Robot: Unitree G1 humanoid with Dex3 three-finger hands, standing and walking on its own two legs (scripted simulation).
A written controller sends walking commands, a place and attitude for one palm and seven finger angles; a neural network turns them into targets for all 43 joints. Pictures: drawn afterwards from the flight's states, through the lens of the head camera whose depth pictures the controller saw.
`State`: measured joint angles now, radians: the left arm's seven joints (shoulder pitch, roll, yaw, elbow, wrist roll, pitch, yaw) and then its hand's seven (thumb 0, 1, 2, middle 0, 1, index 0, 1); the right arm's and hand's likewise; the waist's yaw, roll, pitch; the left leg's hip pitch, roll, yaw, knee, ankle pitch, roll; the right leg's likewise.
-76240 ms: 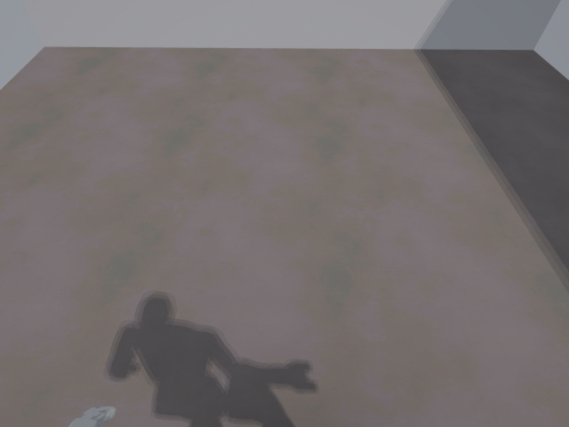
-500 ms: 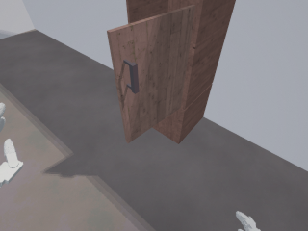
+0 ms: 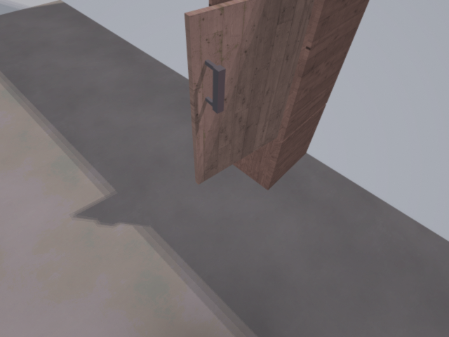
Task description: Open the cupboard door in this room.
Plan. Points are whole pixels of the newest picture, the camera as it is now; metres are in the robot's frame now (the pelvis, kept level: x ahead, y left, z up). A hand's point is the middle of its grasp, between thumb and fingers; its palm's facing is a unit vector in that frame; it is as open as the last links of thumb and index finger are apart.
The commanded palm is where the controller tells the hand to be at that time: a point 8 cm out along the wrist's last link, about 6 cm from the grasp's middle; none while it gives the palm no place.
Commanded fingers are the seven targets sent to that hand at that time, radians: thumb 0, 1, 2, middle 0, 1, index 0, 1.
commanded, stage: let the arm hang, fingers relaxed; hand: left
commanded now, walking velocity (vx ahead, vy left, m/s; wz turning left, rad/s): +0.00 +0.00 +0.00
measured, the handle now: (213, 86) +0.66 +0.08 +0.07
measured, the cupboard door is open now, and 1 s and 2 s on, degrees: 82 82 82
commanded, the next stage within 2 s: look to check the result in 0.64 s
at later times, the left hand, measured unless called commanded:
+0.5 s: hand out of the picture +0.10 +0.24 -0.15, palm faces -0.01 -0.94 -0.33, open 7.4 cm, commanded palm none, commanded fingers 0.00 0.90 0.90 -0.20 -0.30 -0.20 -0.30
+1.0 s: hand out of the picture +0.12 +0.23 -0.15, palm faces -0.04 -0.94 -0.34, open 7.4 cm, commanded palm none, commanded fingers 0.00 0.90 0.90 -0.20 -0.30 -0.20 -0.30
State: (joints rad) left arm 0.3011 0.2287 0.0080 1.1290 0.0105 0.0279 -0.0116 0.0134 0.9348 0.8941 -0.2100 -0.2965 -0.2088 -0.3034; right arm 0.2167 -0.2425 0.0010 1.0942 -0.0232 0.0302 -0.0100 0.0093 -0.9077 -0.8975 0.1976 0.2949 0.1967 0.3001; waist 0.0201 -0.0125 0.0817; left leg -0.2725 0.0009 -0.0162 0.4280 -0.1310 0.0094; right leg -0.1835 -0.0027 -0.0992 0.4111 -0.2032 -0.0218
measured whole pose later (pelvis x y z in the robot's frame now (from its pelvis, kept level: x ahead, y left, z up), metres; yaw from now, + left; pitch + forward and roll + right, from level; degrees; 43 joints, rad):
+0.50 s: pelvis +0.01 +0.00 +0.00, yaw -1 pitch -2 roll +0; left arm 0.10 0.30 0.02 1.11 0.01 -0.01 0.00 0.01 0.90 0.90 -0.20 -0.30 -0.20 -0.30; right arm 0.13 -0.29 -0.01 1.14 -0.02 0.00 0.00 0.01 -0.91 -0.90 0.20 0.30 0.20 0.30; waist -0.01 0.03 0.05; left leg -0.20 -0.01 0.00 0.36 -0.12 0.01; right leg -0.14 -0.01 -0.08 0.38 -0.21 -0.01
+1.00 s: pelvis +0.05 -0.01 +0.01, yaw -2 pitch -1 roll +0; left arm 0.11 0.31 0.02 1.14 0.01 -0.01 0.00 0.01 0.90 0.90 -0.21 -0.30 -0.21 -0.30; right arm 0.10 -0.33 0.00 1.14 -0.02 0.00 -0.01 0.01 -0.91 -0.90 0.20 0.30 0.20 0.30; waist 0.00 0.03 0.07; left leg -0.15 0.01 0.01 0.30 -0.14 -0.01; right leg -0.08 0.01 -0.07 0.30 -0.21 -0.03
